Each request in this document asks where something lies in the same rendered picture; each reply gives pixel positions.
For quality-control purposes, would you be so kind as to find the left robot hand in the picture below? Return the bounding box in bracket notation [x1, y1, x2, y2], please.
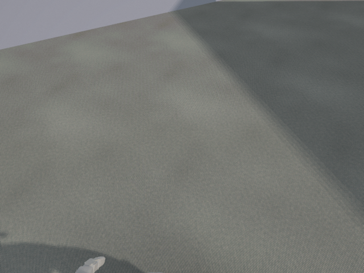
[76, 257, 105, 273]

